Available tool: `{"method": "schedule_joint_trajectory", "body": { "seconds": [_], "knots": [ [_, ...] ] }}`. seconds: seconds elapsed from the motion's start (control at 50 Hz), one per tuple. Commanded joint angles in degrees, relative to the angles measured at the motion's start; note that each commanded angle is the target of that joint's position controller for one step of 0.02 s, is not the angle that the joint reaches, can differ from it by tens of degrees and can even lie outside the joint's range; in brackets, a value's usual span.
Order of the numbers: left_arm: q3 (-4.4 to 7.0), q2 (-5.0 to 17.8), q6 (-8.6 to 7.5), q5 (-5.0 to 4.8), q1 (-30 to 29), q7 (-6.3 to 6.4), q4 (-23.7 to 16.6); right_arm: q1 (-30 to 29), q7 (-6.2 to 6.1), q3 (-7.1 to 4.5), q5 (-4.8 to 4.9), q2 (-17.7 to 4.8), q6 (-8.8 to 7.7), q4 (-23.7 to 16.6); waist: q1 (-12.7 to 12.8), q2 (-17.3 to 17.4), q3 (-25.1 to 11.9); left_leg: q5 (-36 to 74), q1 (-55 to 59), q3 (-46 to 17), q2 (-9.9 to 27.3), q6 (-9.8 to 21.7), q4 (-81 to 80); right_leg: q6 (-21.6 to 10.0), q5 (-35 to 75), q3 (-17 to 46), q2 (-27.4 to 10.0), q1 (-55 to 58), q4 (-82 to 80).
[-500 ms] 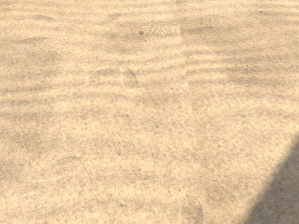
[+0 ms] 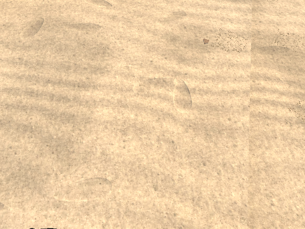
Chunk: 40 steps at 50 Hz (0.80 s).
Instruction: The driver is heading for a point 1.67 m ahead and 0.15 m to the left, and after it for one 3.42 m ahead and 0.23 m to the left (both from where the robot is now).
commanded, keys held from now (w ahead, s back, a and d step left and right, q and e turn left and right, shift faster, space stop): w+q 0.44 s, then w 0.48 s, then w+e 0.08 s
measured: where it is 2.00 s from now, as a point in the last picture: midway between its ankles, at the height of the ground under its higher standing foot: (114, 116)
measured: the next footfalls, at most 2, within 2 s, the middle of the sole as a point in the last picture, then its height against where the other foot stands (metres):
right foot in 0.24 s outside the picture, level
left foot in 0.74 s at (102, 223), level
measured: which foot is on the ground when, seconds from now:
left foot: down 0.00-0.24, up 0.26-0.72, down 0.74-1.00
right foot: up 0.00-0.22, down 0.24-0.74, up 0.76-1.00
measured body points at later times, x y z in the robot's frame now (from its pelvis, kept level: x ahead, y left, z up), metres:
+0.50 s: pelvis +0.26 -0.04 +0.00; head +0.29 -0.04 +0.45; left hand +0.24 +0.25 -0.11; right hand +0.50 -0.25 -0.10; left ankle +0.28 +0.13 -0.66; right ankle +0.27 -0.15 -0.74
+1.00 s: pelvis +0.49 +0.11 +0.00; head +0.51 +0.13 +0.45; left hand +0.53 +0.42 -0.11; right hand +0.66 -0.12 -0.11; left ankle +0.45 +0.19 -0.74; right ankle +0.63 -0.02 -0.66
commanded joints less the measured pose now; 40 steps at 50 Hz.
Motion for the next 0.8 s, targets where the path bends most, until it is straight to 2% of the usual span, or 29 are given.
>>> {"method": "schedule_joint_trajectory", "body": {
  "seconds": [0.02, 0.06, 0.1, 0.14, 0.18, 0.2, 0.22, 0.24, 0.26, 0.28, 0.3, 0.32, 0.34, 0.36, 0.38, 0.42, 0.46, 0.5, 0.54, 0.62, 0.66, 0.68, 0.7, 0.72, 0.74, 0.76, 0.78, 0.8],
  "knots": [
    [0.40, 2.69, -0.03, 0.20, -1.56, 0.04, -3.80, -2.65, -1.18, -2.50, 0.37, -9.61, -0.95, -4.83, 1.13, 4.44, -3.29, 11.27, -2.24, -10.82, 11.92, 9.34, -8.11, 1.17, 11.20, -1.41, 2.06, 3.76, -11.09],
    [0.04, 2.27, -0.33, -0.32, -5.66, -0.38, -4.83, -0.86, -1.44, -2.54, 0.53, -9.77, -0.57, -4.46, -0.73, 5.48, -2.82, 7.37, -2.58, -11.09, 11.23, 8.02, -7.19, 1.25, 16.95, -1.47, 3.99, 6.38, -18.80],
    [0.22, 3.16, -0.70, -0.96, -8.27, -0.95, -5.80, 1.42, -1.51, -2.55, 0.67, -9.90, -0.18, -3.82, -1.95, 6.05, -2.66, 4.33, -1.12, -13.63, 12.18, 7.51, -5.67, 1.01, 18.31, -0.86, 5.26, 8.01, -22.62],
    [0.74, 4.59, -1.19, -1.21, -9.00, -1.49, -6.41, 2.63, -1.61, -2.40, 0.80, -9.48, 0.12, -3.57, -1.86, 6.34, -2.60, 1.15, 1.87, -17.36, 13.30, 6.86, -2.85, 0.11, 16.19, 0.39, 5.80, 9.12, -26.08],
    [1.45, 5.84, -1.78, -1.37, -7.29, -1.80, -6.36, 2.25, -1.72, -2.47, 0.53, -9.60, 0.28, -3.76, -0.36, 7.89, -2.66, 0.70, 3.78, -20.66, 14.06, 5.85, 0.46, -1.38, 11.81, 0.57, 6.10, 12.21, -27.92],
    [1.93, 6.28, -2.07, -1.34, -4.08, -1.73, -5.52, 1.38, -1.72, -2.31, 0.43, -8.96, 0.37, -4.08, 1.62, 8.34, -3.24, 1.57, 3.62, -21.01, 13.09, 4.91, 3.13, -2.52, 11.23, -0.17, 6.30, 16.42, -30.02],
    [2.70, 7.51, -2.33, -0.89, 0.93, -1.44, -4.50, 1.03, -1.63, -1.69, 0.23, -7.20, 0.25, -4.52, 4.21, 7.93, -6.08, 4.05, 2.09, -19.55, 10.56, 3.19, 8.81, -4.26, 10.93, 0.06, 5.08, 24.52, -31.22],
    [3.55, 10.38, -2.50, 0.05, 9.11, -0.93, -3.87, 0.96, -1.38, -0.43, -0.38, -3.77, -0.05, -5.51, 7.72, 2.44, -13.16, -1.44, -4.01, -14.92, 7.22, 0.96, 23.91, -7.98, 7.38, 8.68, -4.18, 38.05, -30.78],
    [4.67, 15.17, -1.68, 0.83, 14.22, -1.06, -2.21, 7.82, -1.41, 0.51, 1.23, -1.24, -0.59, -7.48, 4.81, -16.35, -19.70, -23.60, -23.62, -6.97, -0.25, -2.99, 41.56, -17.47, -5.95, 34.56, -16.81, 55.12, -36.21],
    [3.80, 10.33, -1.31, -0.51, 13.83, -1.34, -2.56, 7.90, -1.52, -0.40, 1.81, -6.88, -0.65, -6.11, 5.78, -12.94, -16.40, -24.06, -31.92, -7.32, 4.39, -4.03, 50.32, -17.68, -19.36, 41.70, -18.77, 54.24, -39.22],
    [2.84, 6.93, -0.95, -0.70, 11.91, -1.06, -3.14, 2.47, -1.50, -1.32, 1.42, -10.03, -0.32, -6.41, 7.25, -6.87, -9.75, -18.61, -33.69, -6.69, 6.24, -4.53, 53.25, -15.25, -18.37, 33.76, -16.43, 48.18, -39.94],
    [2.32, 5.95, -0.52, -0.30, 9.25, -0.96, -3.40, -0.28, -1.55, -1.41, 0.73, -9.60, 0.02, -6.92, 6.33, -3.01, -6.08, -14.35, -32.20, -4.88, 8.06, -4.92, 53.09, -13.55, -11.02, 26.11, -14.01, 41.89, -40.37],
    [1.88, 4.78, -0.24, -0.21, 7.41, -0.88, -2.98, -1.94, -1.31, -1.57, 0.21, -8.93, 0.08, -7.52, 5.31, -2.57, -3.05, -11.37, -31.04, -4.71, 9.58, -5.18, 50.92, -12.94, -4.72, 20.45, -11.61, 36.74, -41.56],
    [1.48, 3.98, -0.29, 0.12, 6.43, -0.79, -2.74, -1.59, -0.89, -1.62, 0.59, -7.95, 0.32, -7.71, 3.93, -4.27, -2.31, -9.49, -28.52, -4.43, 11.17, -5.13, 49.39, -12.23, -0.79, 15.84, -9.88, 33.25, -42.83],
    [1.42, 3.59, -0.47, 0.02, 6.03, -0.83, -2.41, -1.13, -0.63, -1.52, 0.99, -6.93, 0.66, -7.74, 3.40, -5.44, -1.97, -8.60, -26.97, -3.56, 11.85, -5.20, 48.16, -12.09, 1.47, 12.34, -8.65, 31.23, -44.22],
    [1.75, 4.40, -0.94, -0.32, 6.33, -0.93, -1.44, -1.95, -0.40, -1.18, 1.00, -5.24, 1.24, -8.30, 3.13, -5.25, -1.42, -6.74, -27.23, -2.51, 12.50, -5.69, 46.01, -12.98, 5.60, 7.48, -8.45, 29.74, -46.22],
    [2.21, 5.81, -1.14, -0.16, 7.50, -0.94, -0.17, -4.19, -0.38, -0.79, 0.54, -4.38, 1.38, -9.16, 3.49, -3.37, -1.05, -3.75, -28.62, -2.75, 12.86, -6.38, 41.51, -14.11, 9.63, 4.44, -9.02, 30.12, -47.40],
    [2.36, 6.62, -0.95, -0.18, 8.39, -1.10, 1.05, -5.91, -0.08, -0.23, 0.38, -3.28, 1.02, -9.29, 3.85, -2.37, -1.17, 0.76, -28.12, -2.70, 12.66, -6.49, 34.94, -14.34, 13.33, 1.17, -8.64, 31.24, -47.73],
    [2.43, 7.42, -0.60, -0.69, 8.90, -1.18, 1.95, -9.00, 0.51, 0.32, 0.26, -2.55, 0.39, -9.63, 4.75, -2.20, -0.40, 5.44, -26.24, -1.01, 12.09, -6.21, 27.21, -13.77, 15.66, -2.35, -7.71, 31.60, -47.97],
    [2.72, 9.44, 0.46, -1.98, 12.86, -1.16, 4.55, -16.36, 1.75, 1.04, 0.48, -2.07, -0.59, -11.54, 7.12, -2.18, 1.67, 7.56, -23.01, 3.11, 10.78, -5.22, 16.30, -13.01, 16.39, -4.91, -8.52, 34.40, -47.39],
    [2.87, 10.29, 1.23, -2.49, 14.26, -1.16, 5.92, -18.03, 2.14, 0.90, 0.58, -2.84, -0.78, -12.53, 6.83, -3.13, 2.12, 4.04, -22.15, 3.97, 9.96, -3.90, 13.16, -12.45, 20.15, -4.59, -10.21, 37.82, -45.73],
    [2.99, 10.83, 1.66, -2.73, 14.30, -1.05, 6.36, -17.67, 2.29, 0.66, 0.47, -3.48, -0.85, -12.66, 6.01, -3.79, 1.73, 1.71, -20.50, 4.62, 9.21, -2.96, 11.66, -12.02, 24.38, -4.82, -10.77, 39.29, -44.03],
    [3.10, 11.56, 2.04, -2.89, 13.82, -0.84, 6.69, -15.50, 2.29, 0.10, 0.23, -4.63, -0.93, -12.26, 4.11, -4.58, 0.12, 0.34, -16.05, 5.76, 7.68, -1.82, 9.85, -11.24, 33.07, -5.73, -10.60, 40.04, -40.51],
    [3.04, 11.83, 2.39, -3.16, 12.84, -0.60, 6.89, -9.15, 2.06, -0.96, -0.10, -6.30, -0.93, -10.42, 0.04, -4.44, -3.70, 2.76, -6.21, 7.51, 5.64, -0.30, 6.61, -9.85, 42.17, -8.12, -9.06, 38.87, -33.08],
    [2.37, 10.34, 2.39, -2.75, 13.31, -0.28, 6.86, -0.42, 1.48, -2.58, -0.28, -9.44, -0.70, -7.52, -3.85, -3.53, -9.31, 5.15, 8.02, 7.08, 5.17, 1.19, 6.79, -7.87, 42.61, -10.51, -6.51, 33.16, -22.30],
    [0.84, 6.49, 1.87, -0.97, 13.49, -0.18, 4.63, 9.12, 0.38, -4.00, -0.95, -14.57, -0.22, -5.93, -6.81, 4.57, -17.52, 6.61, 27.71, -9.44, 17.55, 5.83, 8.72, -4.79, 23.23, -12.25, -2.59, 16.41, -2.57],
    [-0.86, 1.60, 0.61, -0.73, 18.30, -0.71, 3.94, 9.01, 0.42, -3.86, -0.76, -17.25, -0.23, -5.81, -2.54, 16.30, -24.22, -1.23, 37.45, -35.36, 28.59, 13.62, 1.00, -2.63, -18.77, -5.42, 6.35, -0.12, 13.54],
    [0.62, 7.24, -0.21, -2.44, 13.62, -1.17, 4.09, 8.28, 0.66, -2.53, -0.40, -12.07, -0.56, -5.99, -4.88, 10.23, -21.34, -5.30, 34.85, -34.30, 27.38, 12.14, -1.63, -3.13, -18.38, 0.77, 3.63, -6.19, 18.96]
  ]
}}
